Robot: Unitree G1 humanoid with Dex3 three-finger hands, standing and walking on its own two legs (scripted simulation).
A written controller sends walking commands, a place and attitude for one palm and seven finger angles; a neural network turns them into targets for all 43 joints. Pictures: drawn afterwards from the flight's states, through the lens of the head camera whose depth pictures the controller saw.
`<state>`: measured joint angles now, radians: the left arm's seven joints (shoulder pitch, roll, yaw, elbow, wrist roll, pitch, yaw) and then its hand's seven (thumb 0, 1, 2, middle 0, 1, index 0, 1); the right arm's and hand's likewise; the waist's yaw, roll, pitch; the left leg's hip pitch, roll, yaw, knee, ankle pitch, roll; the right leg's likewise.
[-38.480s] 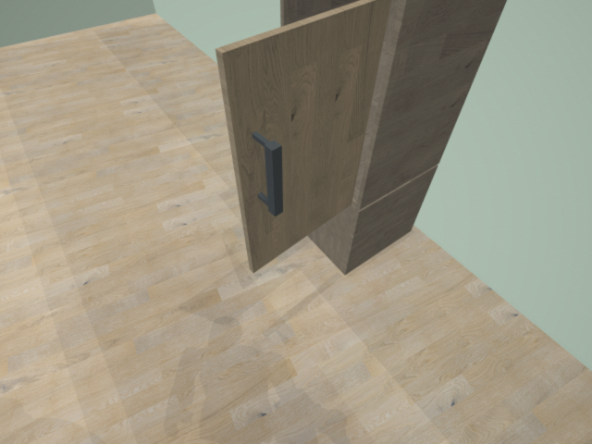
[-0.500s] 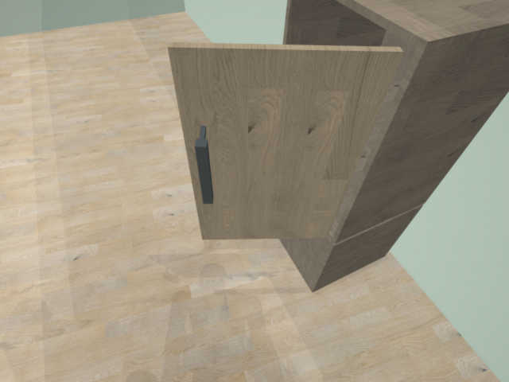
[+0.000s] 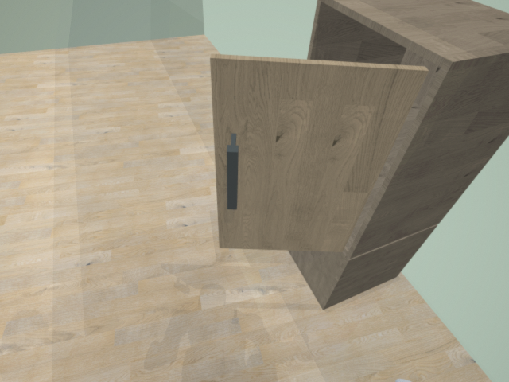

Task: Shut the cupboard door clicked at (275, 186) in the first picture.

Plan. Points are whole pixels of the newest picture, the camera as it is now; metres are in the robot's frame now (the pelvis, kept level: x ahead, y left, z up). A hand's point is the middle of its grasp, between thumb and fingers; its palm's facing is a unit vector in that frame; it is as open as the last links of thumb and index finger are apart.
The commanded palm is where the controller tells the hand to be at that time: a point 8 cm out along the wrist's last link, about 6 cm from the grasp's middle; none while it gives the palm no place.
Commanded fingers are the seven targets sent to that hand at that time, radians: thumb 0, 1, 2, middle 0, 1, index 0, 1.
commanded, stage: look again from close up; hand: left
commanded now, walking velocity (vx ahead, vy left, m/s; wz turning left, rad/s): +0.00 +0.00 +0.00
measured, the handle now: (233, 173) +0.54 +0.09 +0.01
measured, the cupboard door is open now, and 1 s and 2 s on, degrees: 66 66 66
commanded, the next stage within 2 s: shuffle to correct the standing spot in 1.56 s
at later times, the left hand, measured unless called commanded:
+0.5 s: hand out of the picture -0.02 +0.24 -0.17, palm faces -0.02 -0.97 -0.24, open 7.4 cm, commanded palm none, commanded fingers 0.00 0.90 0.90 -0.20 -0.30 -0.20 -0.30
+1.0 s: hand out of the picture -0.05 +0.20 -0.18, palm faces +0.00 -0.98 -0.19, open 7.3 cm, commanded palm none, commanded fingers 0.00 0.90 0.90 -0.20 -0.30 -0.20 -0.30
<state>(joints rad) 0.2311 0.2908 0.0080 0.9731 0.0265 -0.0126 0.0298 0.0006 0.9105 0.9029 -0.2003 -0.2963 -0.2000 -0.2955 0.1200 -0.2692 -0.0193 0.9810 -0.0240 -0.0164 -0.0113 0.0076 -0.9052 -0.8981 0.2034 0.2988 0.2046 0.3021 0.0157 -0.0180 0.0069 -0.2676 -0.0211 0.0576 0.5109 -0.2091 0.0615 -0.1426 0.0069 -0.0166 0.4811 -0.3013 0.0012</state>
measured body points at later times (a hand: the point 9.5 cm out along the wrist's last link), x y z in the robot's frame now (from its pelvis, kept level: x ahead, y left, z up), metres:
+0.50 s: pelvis -0.02 +0.03 +0.01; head -0.01 +0.05 +0.46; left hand -0.02 +0.29 -0.15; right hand +0.03 -0.24 -0.13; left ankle +0.04 +0.08 -0.74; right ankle -0.02 -0.12 -0.74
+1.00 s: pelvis -0.02 +0.02 +0.01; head -0.02 +0.04 +0.46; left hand -0.04 +0.25 -0.16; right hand +0.01 -0.22 -0.14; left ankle +0.04 +0.08 -0.74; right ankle -0.02 -0.12 -0.74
